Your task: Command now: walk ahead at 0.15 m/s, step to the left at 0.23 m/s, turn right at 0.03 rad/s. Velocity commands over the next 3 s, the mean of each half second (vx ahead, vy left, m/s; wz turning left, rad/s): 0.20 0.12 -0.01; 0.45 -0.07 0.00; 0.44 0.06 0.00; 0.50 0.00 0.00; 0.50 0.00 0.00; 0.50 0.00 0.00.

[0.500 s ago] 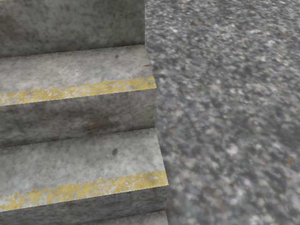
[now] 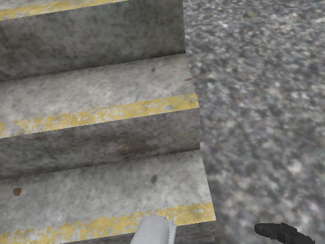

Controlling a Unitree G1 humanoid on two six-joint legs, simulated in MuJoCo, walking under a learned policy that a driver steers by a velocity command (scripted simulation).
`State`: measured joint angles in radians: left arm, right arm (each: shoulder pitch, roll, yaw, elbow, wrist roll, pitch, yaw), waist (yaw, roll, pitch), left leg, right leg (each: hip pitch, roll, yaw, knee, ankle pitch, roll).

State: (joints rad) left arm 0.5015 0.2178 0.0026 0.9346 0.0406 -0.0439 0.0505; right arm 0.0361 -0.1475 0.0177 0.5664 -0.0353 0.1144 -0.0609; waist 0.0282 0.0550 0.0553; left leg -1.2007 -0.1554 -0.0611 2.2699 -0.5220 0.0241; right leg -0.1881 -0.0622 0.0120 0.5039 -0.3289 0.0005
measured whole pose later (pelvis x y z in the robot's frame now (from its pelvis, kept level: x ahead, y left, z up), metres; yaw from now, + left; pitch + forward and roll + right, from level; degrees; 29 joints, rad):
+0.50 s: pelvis +0.12 +0.16 +0.14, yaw -1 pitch +0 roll -1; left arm 0.09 0.16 0.02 0.70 0.06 0.02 0.00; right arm 0.29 -0.15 -0.03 0.95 -0.02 -0.02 -0.03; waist 0.01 -0.06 -0.02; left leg -0.55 -0.03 0.05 1.03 -0.49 0.06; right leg -0.90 0.14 0.11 2.00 -0.06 -0.04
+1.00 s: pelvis +0.33 +0.14 +0.26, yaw -2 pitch +2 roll -6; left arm -0.08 0.11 0.00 0.67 -0.02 0.03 0.00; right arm 0.48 -0.11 -0.04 0.98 0.05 -0.11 0.02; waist -0.02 0.03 0.08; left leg -0.18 0.06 -0.08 0.86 -0.11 0.07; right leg -0.95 -0.01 -0.21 1.32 -0.58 -0.14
